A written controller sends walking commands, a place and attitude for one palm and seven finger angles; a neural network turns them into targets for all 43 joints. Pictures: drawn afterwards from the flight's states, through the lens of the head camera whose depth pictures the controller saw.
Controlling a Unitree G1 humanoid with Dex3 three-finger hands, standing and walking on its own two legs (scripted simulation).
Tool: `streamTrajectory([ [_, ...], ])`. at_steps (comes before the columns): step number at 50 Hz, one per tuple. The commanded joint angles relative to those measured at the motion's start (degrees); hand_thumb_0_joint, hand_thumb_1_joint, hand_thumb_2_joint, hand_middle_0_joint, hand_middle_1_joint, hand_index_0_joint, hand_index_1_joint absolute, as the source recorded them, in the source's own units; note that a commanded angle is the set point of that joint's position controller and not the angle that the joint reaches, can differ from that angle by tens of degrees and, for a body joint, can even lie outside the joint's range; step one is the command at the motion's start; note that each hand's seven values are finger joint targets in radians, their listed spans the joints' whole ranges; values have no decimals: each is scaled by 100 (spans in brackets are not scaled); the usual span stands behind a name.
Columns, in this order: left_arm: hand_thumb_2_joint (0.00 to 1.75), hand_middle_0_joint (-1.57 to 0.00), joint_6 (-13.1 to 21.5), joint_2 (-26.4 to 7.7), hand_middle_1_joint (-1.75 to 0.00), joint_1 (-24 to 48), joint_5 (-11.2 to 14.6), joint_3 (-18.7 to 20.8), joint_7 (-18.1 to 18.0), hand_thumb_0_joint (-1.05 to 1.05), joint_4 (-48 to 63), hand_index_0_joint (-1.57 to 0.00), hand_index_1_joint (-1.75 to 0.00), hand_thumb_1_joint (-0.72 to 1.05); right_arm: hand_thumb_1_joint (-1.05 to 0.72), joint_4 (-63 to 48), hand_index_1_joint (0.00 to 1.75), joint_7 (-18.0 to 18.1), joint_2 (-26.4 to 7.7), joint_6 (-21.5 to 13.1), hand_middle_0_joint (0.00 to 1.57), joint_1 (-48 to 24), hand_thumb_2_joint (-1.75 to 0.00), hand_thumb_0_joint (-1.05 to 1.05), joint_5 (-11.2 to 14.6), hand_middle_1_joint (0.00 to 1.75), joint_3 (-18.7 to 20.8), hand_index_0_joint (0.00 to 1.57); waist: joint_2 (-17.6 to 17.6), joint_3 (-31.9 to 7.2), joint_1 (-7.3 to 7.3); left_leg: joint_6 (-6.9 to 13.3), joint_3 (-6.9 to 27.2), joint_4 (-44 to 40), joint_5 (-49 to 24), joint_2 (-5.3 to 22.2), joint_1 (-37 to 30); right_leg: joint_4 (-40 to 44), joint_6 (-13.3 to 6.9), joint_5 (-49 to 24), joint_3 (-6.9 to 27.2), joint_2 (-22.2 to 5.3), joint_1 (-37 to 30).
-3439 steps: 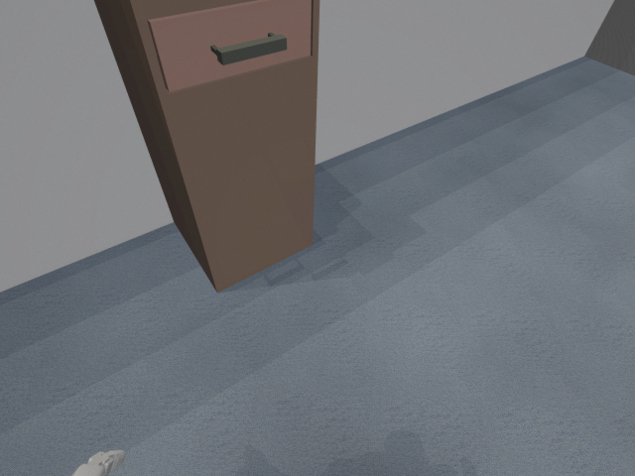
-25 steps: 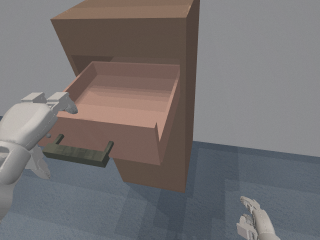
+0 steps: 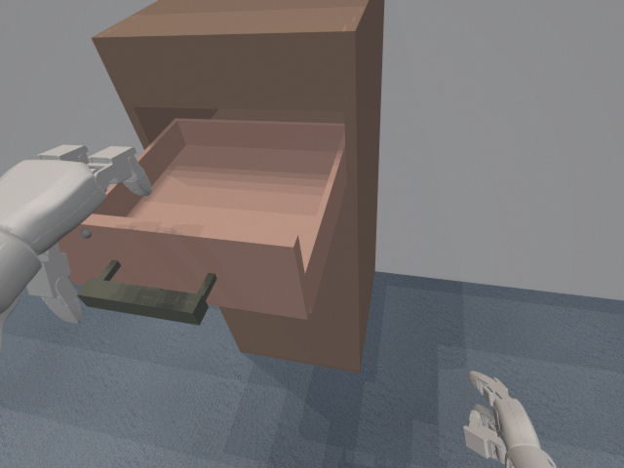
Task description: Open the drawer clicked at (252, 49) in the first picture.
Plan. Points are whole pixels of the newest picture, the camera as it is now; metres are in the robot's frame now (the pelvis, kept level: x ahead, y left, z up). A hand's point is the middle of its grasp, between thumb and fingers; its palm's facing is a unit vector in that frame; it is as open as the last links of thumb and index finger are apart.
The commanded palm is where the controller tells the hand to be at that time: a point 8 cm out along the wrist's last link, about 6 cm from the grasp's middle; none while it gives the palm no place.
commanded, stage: draw the hand back to the body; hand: left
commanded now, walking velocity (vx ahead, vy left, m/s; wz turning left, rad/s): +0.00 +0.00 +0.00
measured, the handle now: (151, 287) +0.29 +0.26 +0.10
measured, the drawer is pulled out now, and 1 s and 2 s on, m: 0.30 0.30 0.30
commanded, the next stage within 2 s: step back with the hand held close in 1.66 s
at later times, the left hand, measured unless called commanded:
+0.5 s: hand (65, 257) +0.23 +0.26 +0.23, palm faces +0.12 +0.02 -0.99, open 13.9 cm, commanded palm +0.19 +0.28 +0.30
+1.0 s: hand (14, 191) +0.22 +0.24 +0.32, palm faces +0.57 -0.78 -0.25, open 12.7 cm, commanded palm +0.17 +0.28 +0.29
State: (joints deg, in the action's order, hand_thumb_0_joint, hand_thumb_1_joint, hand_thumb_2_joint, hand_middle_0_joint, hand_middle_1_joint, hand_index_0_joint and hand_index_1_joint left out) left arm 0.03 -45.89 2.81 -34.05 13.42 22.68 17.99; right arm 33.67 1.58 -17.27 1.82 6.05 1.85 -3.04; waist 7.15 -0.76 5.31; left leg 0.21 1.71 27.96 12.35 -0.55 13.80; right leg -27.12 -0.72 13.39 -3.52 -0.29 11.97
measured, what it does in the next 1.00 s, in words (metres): stands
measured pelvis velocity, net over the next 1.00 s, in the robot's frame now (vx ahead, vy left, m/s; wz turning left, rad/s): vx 0.02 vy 0.00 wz -0.02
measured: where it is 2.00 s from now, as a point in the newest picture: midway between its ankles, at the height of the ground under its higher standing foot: outside the picture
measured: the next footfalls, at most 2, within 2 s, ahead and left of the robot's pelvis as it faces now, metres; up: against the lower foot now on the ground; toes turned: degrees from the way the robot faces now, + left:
none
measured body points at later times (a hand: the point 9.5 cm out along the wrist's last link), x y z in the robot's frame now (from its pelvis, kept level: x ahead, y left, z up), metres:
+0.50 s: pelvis +0.00 +0.01 +0.00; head -0.01 -0.03 +0.45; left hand +0.22 +0.26 +0.29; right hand +0.23 -0.19 -0.08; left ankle +0.03 +0.12 -0.74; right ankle +0.01 -0.11 -0.74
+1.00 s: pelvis +0.02 +0.00 +0.00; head -0.01 -0.01 +0.45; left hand +0.19 +0.28 +0.33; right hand +0.20 -0.21 -0.08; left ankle +0.03 +0.12 -0.74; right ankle +0.01 -0.11 -0.74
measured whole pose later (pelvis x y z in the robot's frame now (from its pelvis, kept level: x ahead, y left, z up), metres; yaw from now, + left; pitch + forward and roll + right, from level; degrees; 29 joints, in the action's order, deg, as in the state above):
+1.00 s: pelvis +0.02 +0.00 +0.00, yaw -1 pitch -5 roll -1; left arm 10.4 -25.4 -5.6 5.6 29.9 -5.9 31.7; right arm 39.1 4.0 -10.9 -8.8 11.1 0.0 -3.3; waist 2.3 1.2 4.0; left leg -0.3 0.7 25.6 14.1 0.9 6.4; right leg -22.3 -1.2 13.1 -2.4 1.2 4.0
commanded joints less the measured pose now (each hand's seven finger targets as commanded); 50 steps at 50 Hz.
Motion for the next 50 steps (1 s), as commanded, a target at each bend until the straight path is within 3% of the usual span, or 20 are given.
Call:
streamTrajectory([
  [1, 30, -30, 176, -2018, -120, 1439, 180, 1698, -280, 0, 880, -30, -120, -50, -90, -1052, 30, 25, -534, -365, 20, -1053, -90, 0, 15, 30, 176, 20, -211, -1177, 127, 47, -116, -269, -871, -105, -328, 526, 78, -648, 51, 77, -419],
  [6, 30, -30, 216, -1889, -120, 1298, 313, 1753, -396, 0, 573, -30, -120, -50, -90, -1013, 30, 5, -538, -399, 20, -979, -90, 0, 33, 30, 205, 20, -175, -977, 118, -1, -124, -270, -755, -87, -254, 592, 82, -451, 17, 77, -288],
  [8, 30, -30, 161, -1499, -120, 1217, 235, 1337, -404, 0, 585, -30, -120, -50, -90, -1008, 30, -6, -498, -357, 20, -898, -90, 0, -3, 30, 203, 20, -133, -941, 66, 13, -175, -325, -746, -90, -245, 540, 95, -436, -22, 53, -223],
  [13, 30, -30, 0, -1340, -120, 922, 80, 1008, -359, 0, 796, -30, -120, -50, -90, -1028, 30, -22, -516, -326, 20, -956, -90, 0, 13, 30, 196, 20, -306, -838, 0, 29, -133, -391, -473, -67, -130, 516, 109, -220, -15, 54, -139],
  [17, 30, -30, 173, -1716, -120, 940, 24, 1350, -420, 0, 1806, -30, -120, -50, -90, -1185, 30, 7, -417, -400, 20, -1028, -90, 0, -64, 30, 122, 20, 16, -1561, 152, 64, -72, -298, -795, -162, -487, 401, 54, -377, 31, 41, -471],
  [20, 30, -30, 279, -1917, -120, 588, 191, 1805, -553, 0, 1919, -30, -120, -50, -90, -1149, 30, 40, -441, -406, 20, -975, -90, 0, -86, 30, 165, 20, -170, -1280, 161, 44, -61, -318, -896, -110, -467, 445, 82, -512, -50, 61, -372],
  [21, 30, -30, 279, -2020, -120, 414, 322, 2032, -605, 0, 1955, -30, -120, -50, -90, -1118, 30, 48, -456, -459, 20, -1093, -90, 0, -47, 30, 176, 20, 33, -1216, 185, 37, -54, -256, -948, -69, -495, 528, 59, -592, -6, 92, -392],
  [24, 30, -30, 205, -1900, -120, 260, 513, 2183, -707, 0, 1288, -30, -120, -50, -90, -996, 30, 14, -443, -409, 20, -904, -90, 0, -33, 30, 181, 20, -260, -690, 172, -36, -86, -381, -720, -12, -194, 573, 105, -347, -147, 64, -181],
  [26, 30, -30, 80, -1832, -120, 132, 626, 2193, -734, 0, 1079, -30, -120, -50, -90, -939, 30, -10, -480, -438, 20, -1025, -90, 0, 61, 30, 222, 20, -52, -596, 195, -70, -92, -374, -766, 33, -172, 624, 77, -425, -90, 79, -184],
  [33, 30, -30, -232, -1027, -120, -214, 296, 884, -394, 0, 1569, -30, -120, -50, -90, -1116, 30, -39, -451, -376, 20, -1091, -90, 0, 36, 30, 182, 20, -166, -830, 64, 4, -80, -520, -436, -4, -235, 483, 114, -177, -59, 60, -134],
  [34, 32, -30, 446, 1507, -118, 790, 3715, 844, -1306, 0, 2395, -30, -118, -47, -90, -1433, 30, 100, 119, -759, 20, -722, -90, 0, 123, 30, 172, 20, -485, -623, -528, 8, 85, -687, 437, 309, -907, 733, -51, 148, -98, 119, -9],
  [35, 33, -29, 618, 1179, -115, 91, 3649, 963, -1855, 0, 1941, -29, -115, -43, -90, -1104, 30, 221, -109, -930, 20, -660, -90, 0, 14, 30, 126, 20, -913, -359, -452, 35, 319, -859, 1064, 463, -823, 699, -34, 403, -22, 112, 60],
  [36, 34, -29, 677, 1174, -113, -347, 3670, 1054, -2085, 0, 2197, -29, -113, -40, -90, -1040, 30, 261, -140, -1037, 20, -811, -90, 0, -15, 30, 89, 20, -851, -215, -411, 17, 389, -911, 1330, 410, -707, 770, -43, 578, 39, 166, 86],
  [38, 37, -29, 957, 484, -109, -101, 3946, 1976, -2550, 0, 3120, -29, -109, -32, -90, -923, 30, 368, -190, -1213, 20, -716, -90, 0, -104, 30, 139, 20, -868, -881, -189, 58, 194, -908, 725, 293, -783, 749, -36, 295, 48, 63, -508],
  [39, 39, -29, 1124, 150, -107, 46, 3924, 2345, -2742, 0, 3436, -29, -107, -29, -90, -826, 30, 390, -193, -1308, 20, -651, -90, 0, -178, 30, 160, 20, -631, -1246, -100, 48, 84, -817, 335, 215, -824, 710, -57, 72, 71, 32, -759],
  [41, 42, -28, 1234, -62, -102, -333, 3910, 2742, -2983, 0, 3302, -28, -102, -22, -90, -583, 30, 415, -104, -1407, 20, -556, -90, 0, -256, 30, 147, 20, 261, -1157, 31, -50, -93, -733, -124, 178, -744, 702, -122, -228, 145, 5, -878],
  [42, 43, -28, 1247, 506, -100, -279, 3903, 2315, -2993, 0, 3129, -28, -100, -18, -90, -558, 30, 395, 81, -1409, 20, -554, -90, 0, -234, 30, 93, 20, 674, -789, -51, -118, -123, -807, -132, 171, -641, 742, -157, -185, 98, -21, -768],
  [45, 48, -27, 1238, 876, -93, 10, 3929, 2110, -3014, 0, 2395, -27, -93, -8, -90, -401, 30, 325, 82, -1391, 20, -460, -90, 0, -185, 30, 138, 20, 953, -31, -158, -166, -126, -866, -224, 211, -526, 881, -173, -280, 88, 18, -561],
  [47, 51, -26, 1200, 1063, -88, -28, 3969, 2030, -2946, 0, 1869, -26, -88, -1, -90, -352, 30, 291, -10, -1391, 20, -442, -90, 0, -174, 30, 211, 20, 173, 142, -195, -89, -193, -820, -541, 255, -592, 965, -120, -542, 60, 59, -537],
  [50, 55, -26, 1145, 1427, -82, -233, 4026, 1694, -2818, 0, 1712, -26, -82, 9, -90, -399, 30, 213, -72, -1333, 20, -469, -90, 0, -134, 30, 282, 20, -232, 75, -188, -4, -216, -823, -769, 252, -731, 871, -66, -765, 44, 54, -574],
])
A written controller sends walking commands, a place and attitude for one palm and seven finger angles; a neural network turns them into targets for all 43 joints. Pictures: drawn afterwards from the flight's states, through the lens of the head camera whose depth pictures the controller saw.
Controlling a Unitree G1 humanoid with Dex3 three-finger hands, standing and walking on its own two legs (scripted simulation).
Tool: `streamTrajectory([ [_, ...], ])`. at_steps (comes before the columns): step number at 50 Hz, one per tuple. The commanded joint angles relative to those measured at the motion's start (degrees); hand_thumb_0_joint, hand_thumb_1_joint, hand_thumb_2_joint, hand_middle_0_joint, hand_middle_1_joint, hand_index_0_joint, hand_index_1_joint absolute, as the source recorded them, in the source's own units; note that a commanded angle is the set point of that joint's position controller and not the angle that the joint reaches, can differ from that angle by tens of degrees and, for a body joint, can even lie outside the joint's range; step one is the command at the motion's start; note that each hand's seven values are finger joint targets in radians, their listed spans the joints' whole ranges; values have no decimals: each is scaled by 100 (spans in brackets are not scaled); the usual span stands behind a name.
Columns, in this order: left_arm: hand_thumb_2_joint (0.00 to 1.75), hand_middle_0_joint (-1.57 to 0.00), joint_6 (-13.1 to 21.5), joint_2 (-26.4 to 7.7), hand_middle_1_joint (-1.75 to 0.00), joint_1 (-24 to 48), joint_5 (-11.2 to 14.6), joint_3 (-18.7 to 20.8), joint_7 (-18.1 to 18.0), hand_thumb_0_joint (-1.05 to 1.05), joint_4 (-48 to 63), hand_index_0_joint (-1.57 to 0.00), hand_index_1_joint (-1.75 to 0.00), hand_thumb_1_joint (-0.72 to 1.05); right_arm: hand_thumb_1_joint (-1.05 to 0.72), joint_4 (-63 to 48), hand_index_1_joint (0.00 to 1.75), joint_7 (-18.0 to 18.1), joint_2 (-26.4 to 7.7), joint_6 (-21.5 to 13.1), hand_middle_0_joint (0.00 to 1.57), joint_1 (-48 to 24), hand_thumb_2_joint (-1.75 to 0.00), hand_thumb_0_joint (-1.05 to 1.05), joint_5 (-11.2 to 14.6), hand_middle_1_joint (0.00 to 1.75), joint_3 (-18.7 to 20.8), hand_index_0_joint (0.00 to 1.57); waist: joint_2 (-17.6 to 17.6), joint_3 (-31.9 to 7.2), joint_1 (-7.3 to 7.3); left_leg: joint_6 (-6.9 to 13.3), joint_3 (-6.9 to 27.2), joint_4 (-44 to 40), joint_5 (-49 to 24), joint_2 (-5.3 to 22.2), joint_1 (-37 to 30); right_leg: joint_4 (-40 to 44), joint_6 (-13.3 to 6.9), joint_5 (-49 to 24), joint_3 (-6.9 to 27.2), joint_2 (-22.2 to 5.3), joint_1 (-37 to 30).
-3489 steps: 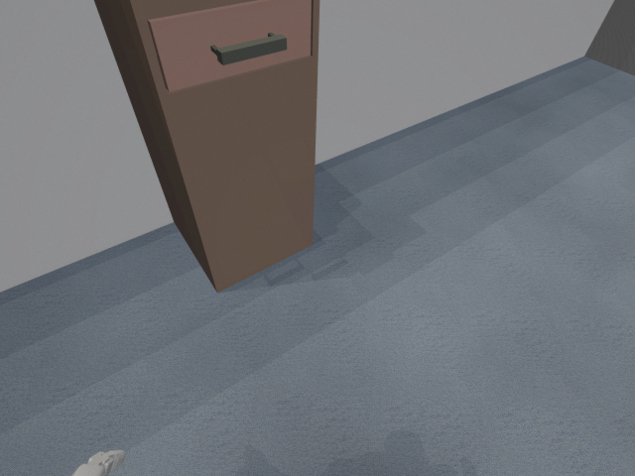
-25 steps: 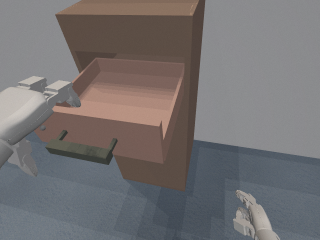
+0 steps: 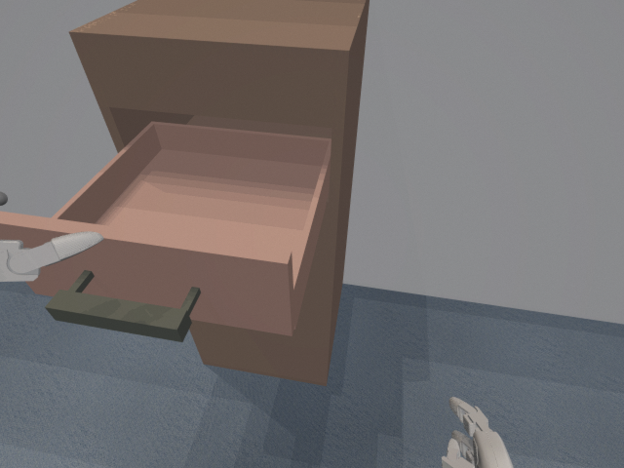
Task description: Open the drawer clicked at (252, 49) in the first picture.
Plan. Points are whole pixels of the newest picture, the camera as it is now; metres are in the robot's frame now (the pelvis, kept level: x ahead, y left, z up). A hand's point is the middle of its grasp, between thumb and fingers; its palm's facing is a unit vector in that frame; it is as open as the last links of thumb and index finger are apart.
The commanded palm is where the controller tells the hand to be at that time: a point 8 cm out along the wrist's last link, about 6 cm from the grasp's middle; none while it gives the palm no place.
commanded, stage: draw the hand back to the body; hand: left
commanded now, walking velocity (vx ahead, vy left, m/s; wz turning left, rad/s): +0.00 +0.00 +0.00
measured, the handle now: (129, 300) +0.26 +0.27 +0.10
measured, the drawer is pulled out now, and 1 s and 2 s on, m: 0.30 0.30 0.30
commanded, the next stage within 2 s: step back with the hand held close in 0.66 s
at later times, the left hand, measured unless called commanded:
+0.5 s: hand (43, 225) +0.19 +0.23 +0.29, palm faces +0.58 -0.76 -0.31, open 8.4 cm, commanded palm +0.14 +0.26 +0.29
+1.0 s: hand (45, 251) +0.19 +0.24 +0.27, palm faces +0.49 -0.76 -0.43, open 7.5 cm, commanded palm +0.11 +0.29 +0.29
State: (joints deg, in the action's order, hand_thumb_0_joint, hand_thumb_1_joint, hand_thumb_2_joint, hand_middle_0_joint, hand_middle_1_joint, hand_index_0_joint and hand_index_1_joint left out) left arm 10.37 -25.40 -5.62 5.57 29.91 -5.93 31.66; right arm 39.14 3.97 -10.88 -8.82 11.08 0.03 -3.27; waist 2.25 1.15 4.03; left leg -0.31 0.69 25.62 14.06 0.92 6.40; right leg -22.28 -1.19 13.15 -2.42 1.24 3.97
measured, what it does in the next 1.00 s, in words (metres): stands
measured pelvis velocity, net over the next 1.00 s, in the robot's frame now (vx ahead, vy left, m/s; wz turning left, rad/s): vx -0.03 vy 0.01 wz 0.00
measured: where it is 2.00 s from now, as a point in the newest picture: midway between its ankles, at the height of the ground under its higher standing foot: outside the picture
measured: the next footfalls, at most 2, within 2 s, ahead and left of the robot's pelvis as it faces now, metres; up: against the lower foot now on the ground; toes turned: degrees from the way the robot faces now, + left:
right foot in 1.28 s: -0.04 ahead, -0.09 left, +0.00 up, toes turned -2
left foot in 1.56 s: -0.09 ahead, +0.15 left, +0.00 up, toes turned +2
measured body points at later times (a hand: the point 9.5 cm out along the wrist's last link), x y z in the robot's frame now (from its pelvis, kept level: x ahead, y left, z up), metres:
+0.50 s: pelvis +0.01 -0.02 +0.00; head -0.02 -0.05 +0.45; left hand +0.16 +0.27 +0.31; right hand +0.22 -0.22 -0.08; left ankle +0.01 +0.12 -0.74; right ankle +0.00 -0.11 -0.74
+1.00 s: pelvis -0.03 +0.01 +0.00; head -0.01 +0.00 +0.45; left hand +0.16 +0.28 +0.29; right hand +0.16 -0.23 -0.08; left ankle +0.01 +0.12 -0.74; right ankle +0.00 -0.11 -0.74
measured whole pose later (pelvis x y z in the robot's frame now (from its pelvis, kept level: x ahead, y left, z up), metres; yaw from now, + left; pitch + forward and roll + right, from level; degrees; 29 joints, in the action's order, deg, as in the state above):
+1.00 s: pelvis -0.03 +0.01 +0.00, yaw +0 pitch +0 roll -1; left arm 11.1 -25.8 -17.9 4.1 30.2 -6.2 36.5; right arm 33.9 2.6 -13.7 -3.0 8.7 1.3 0.1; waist 2.9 1.4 0.3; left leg 0.1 0.8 28.3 12.2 1.0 16.0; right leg -23.8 -0.7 10.7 -2.7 1.2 13.0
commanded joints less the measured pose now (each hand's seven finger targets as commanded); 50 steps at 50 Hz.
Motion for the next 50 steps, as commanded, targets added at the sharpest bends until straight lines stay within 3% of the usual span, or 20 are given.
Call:
streamTrajectory([
  [1, 57, -25, 96, -477, -80, 373, 93, -77, 76, 0, 274, -25, -80, 13, -90, -965, 30, -43, -738, -291, 20, -1013, -90, 0, 62, 30, 328, 20, 218, -112, -25, 63, -115, -584, -1131, 101, -33, 391, -22, -925, -69, -80, 187],
  [4, 62, -25, 108, -603, -73, 97, 95, -58, 70, 0, 996, -25, -73, 23, -90, -1102, 30, -97, -792, -232, 20, -1048, -90, 0, 50, 30, 399, 20, -51, -645, 36, 138, -137, -492, -1442, 83, -229, 237, 23, -1297, -37, -120, -63],
  [9, 69, -24, 261, -1068, -62, -610, 57, 506, -49, 0, 2028, -24, -62, 41, -90, -1208, 30, -56, -683, -238, 20, -1092, -90, 0, 0, 30, 421, 20, 29, -1399, 152, 124, -251, -192, -1951, 18, -373, 78, 22, -2060, 54, -160, -368],
  [11, 72, -23, 274, -1269, -57, -586, 51, 727, -109, 0, 2152, -23, -57, 48, -90, -1176, 30, -20, -655, -237, 20, -1067, -90, 0, 15, 30, 420, 20, 149, -1224, 120, 83, -280, -131, -1867, 12, -316, 176, 15, -2046, 101, -149, -243],
  [13, 75, -22, 241, -1066, -52, -570, 26, 631, -131, 0, 1856, -22, -52, 55, -90, -1116, 30, -5, -571, -219, 20, -982, -90, 0, 28, 30, 403, 20, 417, -822, 39, 48, -298, -172, -1632, 24, -250, 237, 15, -1753, 81, -153, 36],
  [16, 80, -22, 180, -825, -46, -258, 31, 445, -111, 0, 1411, -22, -46, 65, -90, -1046, 30, 2, -600, -205, 20, -927, -90, 0, 75, 30, 440, 20, 308, -376, -81, 54, -306, -223, -1375, 55, -260, 433, 35, -1406, 58, -109, 353],
  [19, 84, -21, 69, -746, -39, -257, 51, 358, -79, 0, 832, -21, -39, 76, -90, -1048, 30, 13, -641, -130, 20, -931, -90, 0, 79, 30, 441, 20, -39, -199, -73, 112, -246, -296, -1250, 67, -201, 406, 78, -1254, 25, -127, 393],
  [24, 90, -20, 32, -729, -30, -159, 67, 206, -25, 0, 962, -20, -30, 90, -90, -1124, 30, 5, -649, -79, 20, -1053, -90, 0, 54, 30, 445, 20, -119, -419, 2, 178, -210, -327, -1113, 26, -287, 435, 102, -1097, 73, -175, 269],
  [29, 90, -20, 133, -876, -30, -311, 41, 297, -45, 0, 1675, -20, -30, 90, -90, -1187, 30, -13, -591, -164, 20, -1144, -90, 0, 0, 30, 408, 20, 74, -835, 87, 161, -205, -260, -1259, 0, -354, 353, 74, -1340, 132, -183, 65],
  [30, 90, -20, 160, -899, -30, -257, 24, 306, -58, 0, 1858, -20, -30, 90, -90, -1201, 30, -19, -591, -188, 20, -1145, -90, 0, -7, 30, 396, 20, 265, -904, 86, 146, -211, -247, -1266, -17, -361, 350, 66, -1353, 141, -193, 41],
  [31, 90, -20, 160, -1042, -30, -253, 38, 433, -86, 0, 1913, -20, -30, 90, -90, -1173, 30, -1, -606, -224, 20, -1165, -90, 0, -10, 30, 402, 20, 272, -903, 101, 132, -204, -219, -1304, -17, -386, 408, 56, -1385, 154, -176, 59],
  [35, 90, -20, 143, -891, -30, -200, 0, 376, -117, 0, 1543, -20, -30, 90, -90, -1095, 30, 0, -535, -216, 20, -1081, -90, 0, 9, 30, 387, 20, 339, -477, 19, 85, -198, -306, -964, 9, -256, 485, 48, -900, 123, -164, 303],
  [38, 90, -20, 88, -795, -30, -43, 31, 325, -105, 0, 1075, -20, -30, 90, -90, -1064, 30, 11, -550, -187, 20, -1087, -90, 0, 44, 30, 392, 20, 176, -122, -28, 90, -163, -391, -721, 42, -165, 604, 60, -523, 100, -150, 476],
  [39, 90, -20, 258, -1446, -30, 344, -30, 867, -116, 0, 1139, -20, -30, 90, -90, -1390, 30, -26, -817, -34, 20, -904, -90, 0, 141, 30, 393, 20, -255, 149, -271, 185, 67, -81, -564, 123, 253, 917, 100, -560, 714, -455, 1201],
  [40, 90, -20, 260, -1098, -30, 63, -41, 540, -72, 0, 663, -20, -30, 90, -90, -1267, 30, -37, -764, 85, 20, -939, -90, 0, 134, 30, 404, 20, -632, 135, -318, 185, 132, 169, -470, 77, 265, 1066, 79, -399, 757, -628, 1327],
  [41, 90, -20, 281, -1121, -30, 117, -79, 509, -53, 0, 750, -20, -30, 90, -90, -1287, 30, -35, -775, 116, 20, -1033, -90, 0, 126, 30, 448, 20, -609, 157, -297, 187, 110, 293, -507, 26, 181, 1146, 38, -536, 830, -693, 1503],
  [42, 90, -20, 293, -1086, -30, -35, -117, 443, -57, 0, 653, -20, -30, 90, -90, -1268, 30, -48, -766, 158, 20, -976, -90, 0, 129, 30, 439, 20, -704, 72, -334, 176, 100, 395, -521, 35, 276, 1110, 19, -548, 827, -811, 1496],
  [45, 90, -20, 324, -1037, -30, -553, -158, 373, -64, 0, 965, -20, -30, 90, -90, -1332, 30, -100, -831, 276, 20, -798, -90, 0, 159, 30, 509, 20, -352, -479, -355, 144, 74, 392, -748, 115, 322, 751, -33, -791, 603, -918, 1251],
  [46, 90, -20, 383, -1164, -30, -650, -149, 505, -79, 0, 1296, -20, -30, 90, -90, -1392, 30, -88, -860, 266, 20, -847, -90, 0, 146, 30, 534, 20, -95, -687, -326, 133, 74, 232, -1048, 152, 260, 571, -17, -1100, 512, -839, 1129],
  [50, 90, -20, 491, -1504, -30, -1463, -162, 1046, -183, 0, 2410, -20, -30, 90, -90, -1666, 30, -129, -867, 387, 20, -738, -90, 0, 109, 30, 611, 20, 131, -1482, -283, 156, 321, 11, -2121, 427, 601, -275, 117, -1690, 258, -515, 410],
])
